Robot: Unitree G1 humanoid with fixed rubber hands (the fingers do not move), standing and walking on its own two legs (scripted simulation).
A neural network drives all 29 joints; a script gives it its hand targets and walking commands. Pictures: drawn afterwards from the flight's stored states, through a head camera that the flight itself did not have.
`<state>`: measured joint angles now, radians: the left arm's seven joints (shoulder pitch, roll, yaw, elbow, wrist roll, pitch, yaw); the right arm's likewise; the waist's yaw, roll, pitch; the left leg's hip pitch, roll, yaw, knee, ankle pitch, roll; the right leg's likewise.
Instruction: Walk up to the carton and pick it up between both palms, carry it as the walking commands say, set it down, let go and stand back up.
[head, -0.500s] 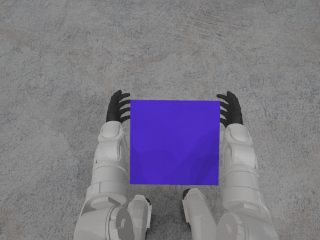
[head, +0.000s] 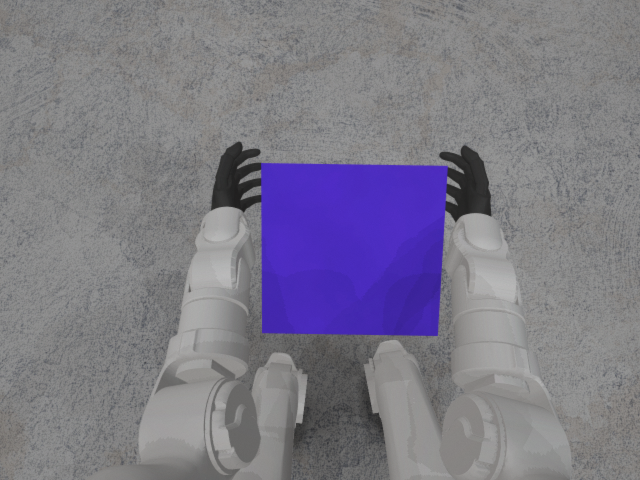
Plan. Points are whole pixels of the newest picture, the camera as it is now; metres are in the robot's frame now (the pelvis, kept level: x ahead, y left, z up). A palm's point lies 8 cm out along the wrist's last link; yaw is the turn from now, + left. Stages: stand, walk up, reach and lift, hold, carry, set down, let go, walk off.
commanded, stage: set down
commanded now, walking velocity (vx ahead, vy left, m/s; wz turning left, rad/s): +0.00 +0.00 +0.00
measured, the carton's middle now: (345, 237) +0.42 -0.03 -0.18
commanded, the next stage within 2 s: none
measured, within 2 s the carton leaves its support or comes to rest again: neither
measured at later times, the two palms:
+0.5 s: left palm (245, 208) +0.47 +0.11 -0.16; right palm (450, 213) +0.44 -0.18 -0.16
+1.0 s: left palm (259, 211) +0.49 +0.11 -0.25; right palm (435, 215) +0.46 -0.19 -0.25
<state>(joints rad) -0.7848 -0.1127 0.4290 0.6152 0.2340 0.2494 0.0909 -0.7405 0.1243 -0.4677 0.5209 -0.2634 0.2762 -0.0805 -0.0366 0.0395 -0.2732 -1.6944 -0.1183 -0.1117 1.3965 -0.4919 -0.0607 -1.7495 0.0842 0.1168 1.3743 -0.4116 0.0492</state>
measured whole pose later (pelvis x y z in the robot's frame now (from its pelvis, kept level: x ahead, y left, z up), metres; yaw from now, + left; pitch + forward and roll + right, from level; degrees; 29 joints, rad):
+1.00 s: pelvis -0.04 +0.00 -0.13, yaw +1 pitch +49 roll +2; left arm -1.20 0.04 0.42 0.80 0.18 0.26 0.16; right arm -1.13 -0.03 -0.50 0.67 -0.23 0.29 -0.08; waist -0.06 0.05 -0.07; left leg -2.16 -0.18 -0.10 1.86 -0.56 -0.09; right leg -2.21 0.11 0.11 1.83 -0.48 0.09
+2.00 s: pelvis -0.03 +0.01 -0.20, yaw +1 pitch +44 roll +0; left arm -1.41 0.14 0.35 0.95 0.11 0.21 0.15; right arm -1.33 -0.15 -0.50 0.83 -0.17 0.23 0.01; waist -0.08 0.04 0.18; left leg -2.25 -0.19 -0.08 2.12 -0.62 -0.08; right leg -2.29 0.08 0.08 2.08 -0.55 0.09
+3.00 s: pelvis -0.03 +0.01 -0.21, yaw +2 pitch +41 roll +0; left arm -1.41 0.20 0.28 1.01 0.06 0.17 0.12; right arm -1.34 -0.19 -0.45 0.90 -0.12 0.18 0.01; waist -0.09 0.04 0.28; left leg -2.24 -0.15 -0.06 2.19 -0.66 -0.07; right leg -2.28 0.04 0.05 2.15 -0.59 0.06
